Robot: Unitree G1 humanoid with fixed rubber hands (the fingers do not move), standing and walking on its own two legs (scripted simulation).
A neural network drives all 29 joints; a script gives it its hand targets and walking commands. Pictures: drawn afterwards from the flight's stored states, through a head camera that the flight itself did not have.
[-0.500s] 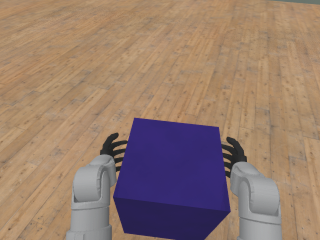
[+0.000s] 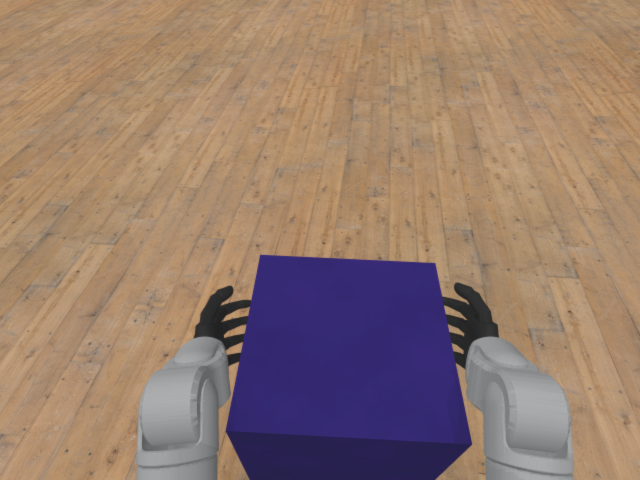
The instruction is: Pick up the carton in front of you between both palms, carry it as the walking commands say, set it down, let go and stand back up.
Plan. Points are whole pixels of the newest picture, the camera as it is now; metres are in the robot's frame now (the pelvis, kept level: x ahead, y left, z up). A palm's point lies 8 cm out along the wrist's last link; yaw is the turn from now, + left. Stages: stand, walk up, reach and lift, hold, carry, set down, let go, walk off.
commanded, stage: carry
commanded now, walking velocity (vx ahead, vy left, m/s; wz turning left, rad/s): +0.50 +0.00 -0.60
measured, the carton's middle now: (340, 383) +0.26 +0.01 +0.00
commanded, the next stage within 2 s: none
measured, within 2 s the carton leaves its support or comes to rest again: neither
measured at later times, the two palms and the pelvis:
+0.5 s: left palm (321, 179) +0.59 +0.05 +0.07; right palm (506, 224) +0.47 -0.23 +0.08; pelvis +0.29 +0.01 +0.00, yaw -22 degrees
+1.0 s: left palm (368, 95) +0.85 -0.04 +0.10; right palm (518, 107) +0.80 -0.34 +0.09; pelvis +0.56 -0.14 +0.00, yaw -12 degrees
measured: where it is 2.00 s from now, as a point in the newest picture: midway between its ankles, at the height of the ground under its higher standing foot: (397, 252)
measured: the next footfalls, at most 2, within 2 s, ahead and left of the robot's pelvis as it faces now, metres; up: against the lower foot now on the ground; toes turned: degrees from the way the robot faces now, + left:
left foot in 0.20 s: +0.34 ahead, +0.14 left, +0.00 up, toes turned +0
right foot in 0.64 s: +0.48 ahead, -0.20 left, +0.00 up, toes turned -33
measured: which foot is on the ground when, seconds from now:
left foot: up 0.00-0.18, down 0.20-0.66, up 0.68-1.00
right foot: down 0.00-0.20, up 0.22-0.62, down 0.64-1.00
